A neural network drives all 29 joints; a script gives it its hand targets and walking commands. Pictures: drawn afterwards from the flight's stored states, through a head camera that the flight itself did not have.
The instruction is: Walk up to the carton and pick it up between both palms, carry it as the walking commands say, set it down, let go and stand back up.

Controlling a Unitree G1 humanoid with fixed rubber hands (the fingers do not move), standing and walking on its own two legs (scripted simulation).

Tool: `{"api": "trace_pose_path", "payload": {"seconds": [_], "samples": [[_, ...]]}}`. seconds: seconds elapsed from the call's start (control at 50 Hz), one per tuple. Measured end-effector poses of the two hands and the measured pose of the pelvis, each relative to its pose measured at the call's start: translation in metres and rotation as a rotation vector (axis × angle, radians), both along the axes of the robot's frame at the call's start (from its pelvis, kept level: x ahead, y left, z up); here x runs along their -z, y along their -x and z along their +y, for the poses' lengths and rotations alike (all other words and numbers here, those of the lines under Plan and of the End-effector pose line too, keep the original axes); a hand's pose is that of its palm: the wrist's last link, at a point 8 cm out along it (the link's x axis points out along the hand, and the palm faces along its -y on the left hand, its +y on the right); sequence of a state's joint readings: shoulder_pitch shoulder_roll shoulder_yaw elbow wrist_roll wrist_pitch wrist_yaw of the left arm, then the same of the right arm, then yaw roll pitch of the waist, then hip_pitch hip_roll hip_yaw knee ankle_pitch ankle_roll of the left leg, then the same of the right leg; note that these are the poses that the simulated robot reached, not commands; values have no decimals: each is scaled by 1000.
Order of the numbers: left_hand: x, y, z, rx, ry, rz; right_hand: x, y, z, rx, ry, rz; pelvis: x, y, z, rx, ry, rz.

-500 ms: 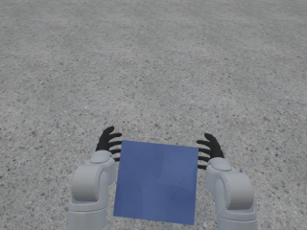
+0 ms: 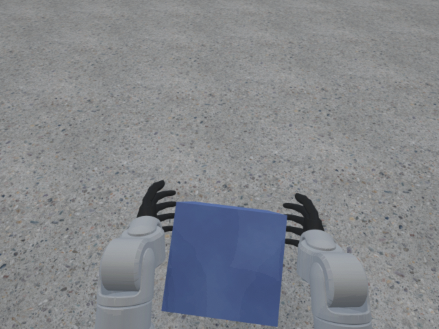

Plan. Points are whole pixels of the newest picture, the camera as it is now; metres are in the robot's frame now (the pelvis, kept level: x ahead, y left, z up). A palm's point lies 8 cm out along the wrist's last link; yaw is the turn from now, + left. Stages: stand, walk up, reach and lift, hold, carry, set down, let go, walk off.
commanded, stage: carry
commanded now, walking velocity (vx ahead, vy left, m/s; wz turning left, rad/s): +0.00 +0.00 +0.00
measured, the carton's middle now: (225, 249) +0.29 +0.01 -0.02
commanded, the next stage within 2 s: hold in 1.40 s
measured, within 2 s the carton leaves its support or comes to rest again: neither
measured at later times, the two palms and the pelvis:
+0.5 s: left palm (150, 258) +0.22 +0.12 +0.10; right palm (330, 278) +0.20 -0.14 +0.09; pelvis -0.05 -0.01 +0.00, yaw +0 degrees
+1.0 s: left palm (149, 278) +0.20 +0.12 +0.09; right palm (331, 294) +0.18 -0.15 +0.07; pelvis -0.07 -0.01 +0.00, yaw +0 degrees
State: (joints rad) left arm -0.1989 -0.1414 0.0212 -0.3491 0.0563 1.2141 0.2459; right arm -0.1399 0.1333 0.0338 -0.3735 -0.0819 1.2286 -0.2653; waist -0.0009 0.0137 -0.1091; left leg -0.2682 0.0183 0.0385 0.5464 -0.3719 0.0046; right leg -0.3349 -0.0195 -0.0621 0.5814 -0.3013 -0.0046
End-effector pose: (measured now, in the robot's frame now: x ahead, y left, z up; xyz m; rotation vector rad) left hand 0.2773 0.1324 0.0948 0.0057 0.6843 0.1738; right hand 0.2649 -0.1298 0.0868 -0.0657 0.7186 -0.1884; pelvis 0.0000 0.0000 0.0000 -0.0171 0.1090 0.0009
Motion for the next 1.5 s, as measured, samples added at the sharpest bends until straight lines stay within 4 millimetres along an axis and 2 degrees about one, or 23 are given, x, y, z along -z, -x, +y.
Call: {"api": "trace_pose_path", "payload": {"seconds": [0.14, 0.28, 0.5, 0.74, 1.08, 1.4, 1.46, 1.5], "samples": [[1, 14, 0, 1, -14, 11, 5, 16, 0, -5, -16, 13, 1, 12, 1, 1, 1, -3], [-3, 32, -7, 1, 6, -10, -3, 34, -7, -8, 6, -1, 2, 26, -7, 1, -10, -22], [-7, 59, -15, 13, -23, -2, 0, 63, -15, 0, -22, 5, 1, 48, -11, 1, -14, -53], [-2, 76, -16, 16, -20, 13, 4, 79, -16, -1, -21, 20, 1, 63, -13, 1, -17, -73], [14, 81, -14, 10, 1, 14, 17, 80, -16, -9, -24, 20, 1, 73, -14, 2, -19, -87], [16, 79, -13, 9, 5, -3, 22, 78, -16, -12, -31, 5, 1, 74, -14, 2, -19, -88], [39, 76, -11, 32, -14, 18, 43, 72, -16, -26, -63, 24, 0, 78, -13, 1, -17, -154], [57, 81, -9, 40, -23, 46, 59, 76, -15, -30, -61, 42, 0, 80, -12, 1, -16, -176]]}}
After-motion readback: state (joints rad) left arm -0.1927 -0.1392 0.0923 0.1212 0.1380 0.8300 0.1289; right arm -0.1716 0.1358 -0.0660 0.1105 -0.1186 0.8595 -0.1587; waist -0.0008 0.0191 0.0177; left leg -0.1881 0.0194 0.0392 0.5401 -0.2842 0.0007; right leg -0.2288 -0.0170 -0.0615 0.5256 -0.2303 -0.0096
